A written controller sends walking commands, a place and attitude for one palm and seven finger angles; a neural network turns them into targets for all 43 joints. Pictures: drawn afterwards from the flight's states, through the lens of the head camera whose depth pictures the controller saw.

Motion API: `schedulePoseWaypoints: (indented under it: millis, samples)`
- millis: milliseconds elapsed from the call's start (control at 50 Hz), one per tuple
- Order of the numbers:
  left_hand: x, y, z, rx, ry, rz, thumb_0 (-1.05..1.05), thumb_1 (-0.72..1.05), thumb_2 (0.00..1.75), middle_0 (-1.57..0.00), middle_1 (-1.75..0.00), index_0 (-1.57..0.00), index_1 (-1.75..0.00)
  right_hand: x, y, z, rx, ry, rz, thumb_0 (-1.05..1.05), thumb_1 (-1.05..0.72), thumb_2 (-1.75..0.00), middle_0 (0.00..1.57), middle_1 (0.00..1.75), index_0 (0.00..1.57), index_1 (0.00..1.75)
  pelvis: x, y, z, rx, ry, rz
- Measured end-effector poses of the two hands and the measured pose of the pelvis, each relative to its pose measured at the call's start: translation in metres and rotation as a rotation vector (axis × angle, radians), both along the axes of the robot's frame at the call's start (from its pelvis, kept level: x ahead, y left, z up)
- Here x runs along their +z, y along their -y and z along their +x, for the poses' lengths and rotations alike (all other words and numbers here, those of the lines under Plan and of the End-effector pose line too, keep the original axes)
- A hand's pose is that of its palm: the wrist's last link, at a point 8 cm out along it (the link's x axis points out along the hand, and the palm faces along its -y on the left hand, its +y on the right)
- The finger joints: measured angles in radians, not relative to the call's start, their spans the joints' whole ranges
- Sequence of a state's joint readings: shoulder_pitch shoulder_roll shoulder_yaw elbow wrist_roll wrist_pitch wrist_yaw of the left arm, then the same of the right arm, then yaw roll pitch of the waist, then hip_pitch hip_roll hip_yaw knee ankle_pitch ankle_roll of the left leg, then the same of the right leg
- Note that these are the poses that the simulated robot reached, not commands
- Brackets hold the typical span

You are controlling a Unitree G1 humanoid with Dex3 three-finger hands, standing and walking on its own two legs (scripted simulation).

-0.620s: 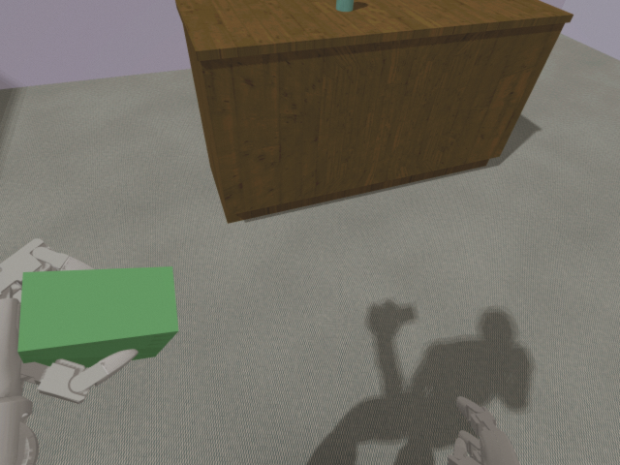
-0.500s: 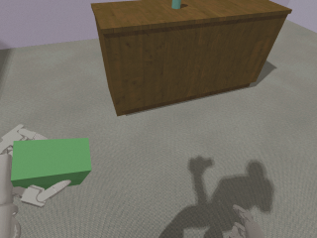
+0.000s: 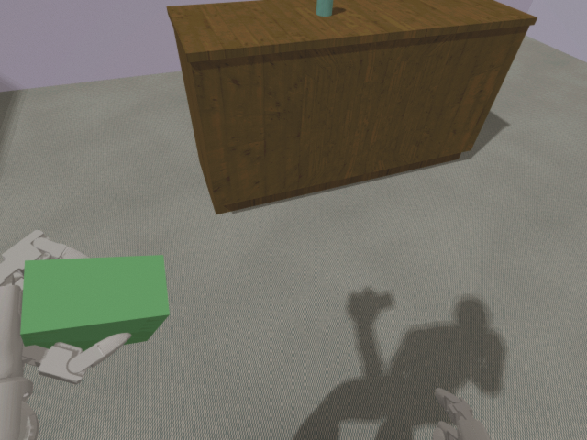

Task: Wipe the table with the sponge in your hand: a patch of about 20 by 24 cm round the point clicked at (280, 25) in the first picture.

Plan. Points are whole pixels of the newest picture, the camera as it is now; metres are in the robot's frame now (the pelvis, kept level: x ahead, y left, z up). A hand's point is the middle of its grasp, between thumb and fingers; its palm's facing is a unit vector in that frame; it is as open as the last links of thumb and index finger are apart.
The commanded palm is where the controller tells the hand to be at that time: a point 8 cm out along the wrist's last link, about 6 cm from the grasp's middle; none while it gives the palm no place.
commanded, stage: walk to a spot facing it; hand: left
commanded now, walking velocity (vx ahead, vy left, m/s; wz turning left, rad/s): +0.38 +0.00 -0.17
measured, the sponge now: (116, 305) +0.22 +0.21 +0.14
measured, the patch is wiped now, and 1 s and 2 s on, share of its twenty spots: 0.00 0.00 0.00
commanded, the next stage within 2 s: none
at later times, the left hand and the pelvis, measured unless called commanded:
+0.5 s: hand (143, 213) +0.34 +0.22 +0.16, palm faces +0.38 -0.84 -0.40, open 10.1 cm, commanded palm +0.28 +0.25 +0.18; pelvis +0.10 -0.02 +0.00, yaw -3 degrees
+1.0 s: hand (248, 125) +0.51 +0.11 +0.19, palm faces +0.29 -0.80 -0.52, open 10.1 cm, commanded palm +0.46 +0.16 +0.18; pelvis +0.28 -0.10 +0.00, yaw -4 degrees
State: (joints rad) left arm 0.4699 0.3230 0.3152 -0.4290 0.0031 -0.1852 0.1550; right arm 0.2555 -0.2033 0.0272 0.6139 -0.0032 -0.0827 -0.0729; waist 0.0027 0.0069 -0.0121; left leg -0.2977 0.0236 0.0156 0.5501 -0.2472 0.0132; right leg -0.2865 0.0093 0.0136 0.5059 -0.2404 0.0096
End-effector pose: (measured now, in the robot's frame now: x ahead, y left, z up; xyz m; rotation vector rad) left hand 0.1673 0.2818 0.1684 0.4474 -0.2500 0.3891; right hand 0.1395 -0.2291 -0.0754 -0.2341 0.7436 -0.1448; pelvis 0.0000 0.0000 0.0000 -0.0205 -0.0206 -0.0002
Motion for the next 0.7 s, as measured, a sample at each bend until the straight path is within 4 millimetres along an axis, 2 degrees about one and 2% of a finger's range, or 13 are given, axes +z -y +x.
schedulePoseWaypoints:
  millis: [180,260,340,400,480,600,660,700]
  samples:
    - [0.006,0.012,0.02,0.023,0.034,0.036,0.0,-0.49,0.97,-0.76,-1.31,-0.76,-1.32,-0.013,0.008,0.017,-0.016,-0.005,0.028,0.01,-0.9,-0.9,0.2,0.3,0.2,0.3,-0.007,0.015,0.024,0.003,0.0,-0.01]
    - [-0.003,0.022,0.039,0.012,0.037,-0.004,0.0,-0.49,0.97,-0.76,-1.31,-0.76,-1.32,-0.019,0.019,0.03,-0.007,-0.041,0.013,0.01,-0.9,-0.9,0.2,0.3,0.2,0.3,-0.01,0.019,0.04,0.01,-0.009,0.009]
    - [-0.004,0.022,0.062,-0.014,0.049,-0.023,0.0,-0.49,0.97,-0.76,-1.31,-0.76,-1.32,-0.014,0.026,0.047,-0.002,-0.071,-0.034,0.02,-0.9,-0.9,0.2,0.3,0.2,0.3,-0.008,0.016,0.059,0.007,-0.013,0.021]
    - [-0.003,0.017,0.083,-0.036,0.071,0.009,0.0,-0.49,0.97,-0.76,-1.31,-0.77,-1.32,-0.011,0.028,0.065,-0.04,-0.037,-0.047,0.02,-0.91,-0.9,0.2,0.3,0.2,0.3,-0.013,0.013,0.073,-0.031,-0.004,0.037]
    - [0.005,0.022,0.12,-0.058,0.041,0.047,0.0,-0.49,0.97,-0.76,-1.31,-0.77,-1.32,-0.005,0.025,0.084,-0.084,-0.005,0.001,0.02,-0.91,-0.9,0.2,0.3,0.2,0.3,-0.006,0.018,0.097,-0.053,-0.017,0.019]
    - [0.019,0.058,0.174,-0.129,0.028,0.075,0.0,-0.49,0.97,-0.76,-1.32,-0.77,-1.32,-0.01,0.029,0.11,-0.096,-0.039,0.068,0.01,-0.9,-0.9,0.2,0.3,0.2,0.3,0.002,0.036,0.138,-0.091,-0.04,-0.001]
    - [0.017,0.08,0.203,-0.161,-0.001,0.121,0.0,-0.49,0.97,-0.76,-1.32,-0.77,-1.32,-0.023,0.043,0.126,-0.114,-0.06,0.093,0.01,-0.9,-0.9,0.2,0.3,0.2,0.3,-0.004,0.052,0.162,-0.101,-0.04,-0.001]
    - [0.013,0.094,0.223,-0.171,-0.007,0.166,0.0,-0.49,0.97,-0.76,-1.32,-0.77,-1.32,-0.038,0.056,0.14,-0.12,-0.074,0.105,0.01,-0.9,-0.9,0.2,0.3,0.2,0.3,-0.015,0.066,0.178,-0.092,-0.03,0.004]
